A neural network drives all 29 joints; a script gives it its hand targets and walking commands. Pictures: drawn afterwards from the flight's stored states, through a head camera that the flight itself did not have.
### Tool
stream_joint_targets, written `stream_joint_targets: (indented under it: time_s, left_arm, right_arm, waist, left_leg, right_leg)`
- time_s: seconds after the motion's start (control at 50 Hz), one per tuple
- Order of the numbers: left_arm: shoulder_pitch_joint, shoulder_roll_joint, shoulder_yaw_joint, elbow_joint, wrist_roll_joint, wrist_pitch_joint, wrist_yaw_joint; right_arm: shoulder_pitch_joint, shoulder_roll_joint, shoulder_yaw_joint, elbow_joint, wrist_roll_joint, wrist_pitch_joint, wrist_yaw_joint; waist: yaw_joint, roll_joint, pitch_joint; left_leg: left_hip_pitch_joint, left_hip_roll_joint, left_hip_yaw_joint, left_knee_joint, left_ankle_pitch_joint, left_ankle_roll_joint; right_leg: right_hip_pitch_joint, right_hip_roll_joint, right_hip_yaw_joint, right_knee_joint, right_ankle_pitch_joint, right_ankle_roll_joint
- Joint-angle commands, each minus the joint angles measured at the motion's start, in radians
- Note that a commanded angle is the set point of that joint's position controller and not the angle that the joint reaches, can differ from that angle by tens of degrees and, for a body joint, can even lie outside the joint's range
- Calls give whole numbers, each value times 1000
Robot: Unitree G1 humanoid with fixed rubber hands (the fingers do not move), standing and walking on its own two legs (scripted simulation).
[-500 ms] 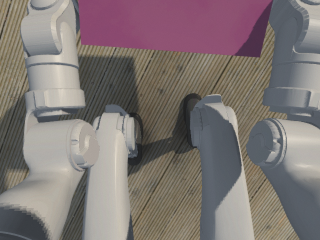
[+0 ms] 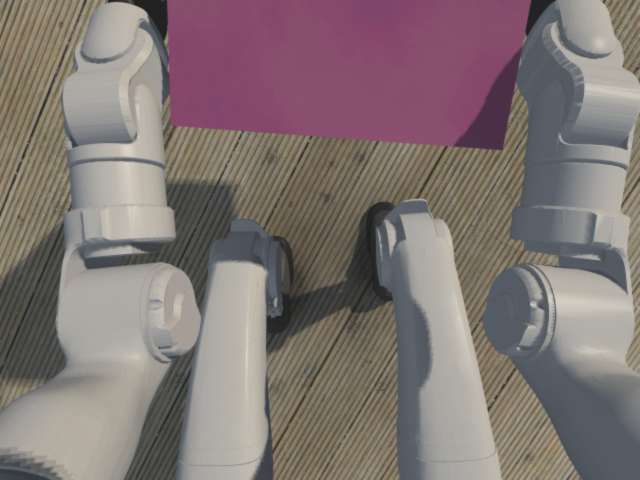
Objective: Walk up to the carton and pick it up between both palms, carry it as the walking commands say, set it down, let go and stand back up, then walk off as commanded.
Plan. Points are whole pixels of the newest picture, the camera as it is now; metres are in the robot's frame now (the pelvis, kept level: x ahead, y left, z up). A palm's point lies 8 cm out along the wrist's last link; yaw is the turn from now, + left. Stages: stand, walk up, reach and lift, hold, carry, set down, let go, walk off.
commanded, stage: reach and lift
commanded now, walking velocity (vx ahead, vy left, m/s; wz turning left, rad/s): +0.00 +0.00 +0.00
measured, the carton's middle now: (341, 21) +0.54 -0.04 -0.14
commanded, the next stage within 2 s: none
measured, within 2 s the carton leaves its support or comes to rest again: neither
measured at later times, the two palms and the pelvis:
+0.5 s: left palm out of the picture +0.52 +0.13 -0.02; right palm out of the picture +0.50 -0.22 -0.01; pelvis +0.01 +0.00 +0.06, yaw +0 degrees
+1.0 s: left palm out of the picture +0.50 +0.14 +0.06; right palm out of the picture +0.48 -0.21 +0.07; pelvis +0.02 +0.00 +0.12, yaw +0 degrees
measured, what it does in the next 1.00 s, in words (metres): rises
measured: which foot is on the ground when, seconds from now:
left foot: down 0.00-1.00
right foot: down 0.00-1.00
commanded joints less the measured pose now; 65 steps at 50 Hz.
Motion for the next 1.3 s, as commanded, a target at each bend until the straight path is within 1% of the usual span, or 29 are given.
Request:
stream_joint_targets:
  time_s: [0.0,0.04,0.08,0.12,0.2,0.22,0.24,0.32,0.34,0.42,0.48,0.5,0.58,0.68,0.7,0.72,0.78,0.86,0.88,0.92,0.94,0.96,0.98,1.04,1.1,1.16,1.18,1.24,1.28]
  left_arm:
    - [-833,-992,-658,-131,-180,-18,-214]
    - [-834,-995,-634,-80,-168,-16,-222]
    - [-832,-1019,-638,-78,-161,-16,-232]
    - [-833,-1032,-644,-88,-164,-19,-235]
    - [-790,-1066,-700,-165,-199,-24,-230]
    - [-789,-1037,-671,-119,-186,-23,-230]
    - [-779,-1060,-697,-161,-188,-26,-228]
    - [-774,-1035,-672,-157,-170,-36,-229]
    - [-748,-1064,-703,-213,-189,-35,-226]
    - [-711,-1013,-708,-205,-176,-40,-227]
    - [-677,-1008,-729,-246,-181,-39,-227]
    - [-694,-979,-716,-252,-172,-42,-227]
    - [-655,-991,-715,-247,-165,-42,-233]
    - [-611,-1019,-677,-159,-133,-48,-246]
    - [-625,-1045,-696,-197,-146,-54,-247]
    - [-630,-1025,-677,-179,-134,-57,-249]
    - [-638,-1051,-704,-211,-145,-64,-260]
    - [-585,-1068,-697,-171,-125,-60,-271]
    - [-577,-1094,-729,-212,-141,-58,-270]
    - [-570,-1079,-731,-218,-135,-60,-270]
    - [-572,-1085,-737,-209,-130,-61,-269]
    - [-558,-1084,-735,-226,-134,-60,-270]
    - [-539,-1094,-725,-203,-129,-60,-272]
    - [-493,-1112,-735,-189,-122,-59,-278]
    - [-475,-1136,-755,-223,-117,-61,-277]
    - [-452,-1123,-767,-243,-115,-70,-277]
    - [-454,-1117,-751,-223,-104,-72,-277]
    - [-388,-1144,-750,-198,-93,-75,-279]
    - [-362,-1154,-766,-243,-92,-75,-282]
  right_arm:
    - [-797,1004,717,-127,241,-29,285]
    - [-788,1019,696,-63,227,-25,294]
    - [-765,1053,701,-44,224,-26,306]
    - [-744,1059,688,-38,218,-26,315]
    - [-754,1081,749,-150,262,-33,317]
    - [-747,1052,712,-99,242,-32,315]
    - [-721,1064,732,-125,243,-36,316]
    - [-678,1056,717,-92,221,-37,314]
    - [-687,1069,763,-190,245,-40,311]
    - [-612,1055,753,-147,233,-37,300]
    - [-607,1057,780,-207,252,-38,295]
    - [-581,1043,755,-168,235,-32,293]
    - [-572,1056,786,-212,243,-36,290]
    - [-548,1083,767,-130,220,-43,309]
    - [-562,1107,788,-170,234,-46,309]
    - [-525,1092,755,-113,209,-43,314]
    - [-516,1117,770,-129,214,-49,319]
    - [-513,1119,767,-137,195,-54,330]
    - [-526,1126,791,-195,211,-57,331]
    - [-497,1115,784,-179,205,-55,338]
    - [-449,1118,754,-123,181,-54,343]
    - [-468,1122,785,-174,194,-55,343]
    - [-441,1114,763,-146,180,-53,347]
    - [-421,1130,783,-153,177,-57,357]
    - [-397,1131,780,-187,162,-66,366]
    - [-329,1154,790,-158,162,-65,378]
    - [-303,1142,767,-132,144,-66,380]
    - [-308,1137,773,-164,134,-79,384]
    - [-280,1165,803,-213,141,-83,385]
  waist:
    - [-8,-11,-2450]
    - [-16,-26,-2386]
    - [-1,1,-2390]
    - [-15,3,-2411]
    - [-16,3,-2569]
    - [-24,0,-2469]
    - [-26,1,-2514]
    - [-33,-26,-2425]
    - [-20,-16,-2534]
    - [-26,-34,-2455]
    - [-16,-26,-2508]
    - [-23,-29,-2466]
    - [-8,-33,-2463]
    - [13,-21,-2311]
    - [10,-18,-2370]
    - [4,-16,-2308]
    - [-10,-12,-2335]
    - [-5,-24,-2286]
    - [-14,-22,-2355]
    - [-14,-7,-2308]
    - [-39,7,-2264]
    - [-19,-16,-2301]
    - [-39,-17,-2243]
    - [-27,-17,-2206]
    - [-41,0,-2215]
    - [-27,6,-2171]
    - [-40,11,-2115]
    - [-42,2,-2082]
    - [-25,5,-2132]
  left_leg:
    - [502,-102,11,-294,66,10]
    - [466,-98,2,-317,1,16]
    - [497,-93,1,-343,-10,12]
    - [529,-92,-5,-349,15,8]
    - [657,-101,-9,-362,146,7]
    - [600,-100,-13,-370,101,10]
    - [637,-100,-12,-370,145,9]
    - [590,-99,-16,-403,93,13]
    - [676,-106,-12,-409,167,7]
    - [621,-111,-15,-434,169,14]
    - [680,-111,-16,-455,193,16]
    - [644,-108,-15,-461,167,17]
    - [693,-107,-21,-506,155,20]
    - [697,-97,-31,-566,95,23]
    - [746,-101,-30,-575,117,19]
    - [715,-95,-34,-582,98,20]
    - [758,-96,-38,-612,122,19]
    - [799,-91,-47,-654,104,23]
    - [872,-94,-52,-669,158,26]
    - [897,-88,-61,-692,163,26]
    - [900,-83,-67,-703,153,25]
    - [930,-88,-65,-717,175,24]
    - [914,-82,-69,-721,165,25]
    - [942,-79,-75,-763,186,26]
    - [1032,-71,-88,-799,223,23]
    - [1068,-67,-86,-840,269,21]
    - [1046,-63,-89,-853,240,24]
    - [1087,-59,-93,-889,263,27]
    - [1137,-61,-82,-906,325,23]
  right_leg:
    - [948,127,-93,-169,71,-6]
    - [928,119,-90,-195,-10,-2]
    - [937,118,-85,-215,-25,-8]
    - [936,121,-93,-223,-7,-10]
    - [1035,130,-94,-235,125,2]
    - [980,129,-100,-234,92,3]
    - [1024,131,-96,-239,135,-2]
    - [1042,128,-85,-277,101,1]
    - [1134,135,-81,-286,174,-1]
    - [1165,131,-75,-303,226,6]
    - [1244,131,-56,-332,253,4]
    - [1235,127,-54,-340,241,3]
    - [1301,123,-33,-392,213,4]
    - [1249,112,-28,-459,102,0]
    - [1300,112,-25,-473,118,0]
    - [1258,114,-30,-471,109,-3]
    - [1330,109,-24,-507,130,-2]
    - [1315,110,-25,-547,97,-7]
    - [1366,113,-33,-553,157,-5]
    - [1343,114,-42,-562,169,-8]
    - [1310,114,-44,-568,167,-15]
    - [1364,116,-39,-586,179,-13]
    - [1339,112,-35,-598,165,-16]
    - [1374,112,-37,-623,200,-16]
    - [1402,117,-34,-652,228,-24]
    - [1423,117,-35,-681,280,-23]
    - [1401,115,-35,-694,253,-23]
    - [1432,116,-33,-725,277,-25]
    - [1521,113,-22,-747,349,-25]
